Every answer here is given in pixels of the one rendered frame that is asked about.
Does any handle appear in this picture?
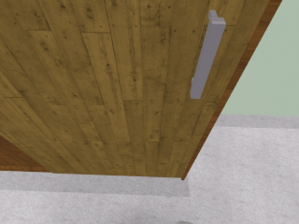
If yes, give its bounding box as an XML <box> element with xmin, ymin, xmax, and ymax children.
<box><xmin>190</xmin><ymin>9</ymin><xmax>226</xmax><ymax>99</ymax></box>

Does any wardrobe door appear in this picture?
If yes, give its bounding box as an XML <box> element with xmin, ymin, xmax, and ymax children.
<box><xmin>0</xmin><ymin>0</ymin><xmax>270</xmax><ymax>178</ymax></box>
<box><xmin>0</xmin><ymin>134</ymin><xmax>43</xmax><ymax>167</ymax></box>

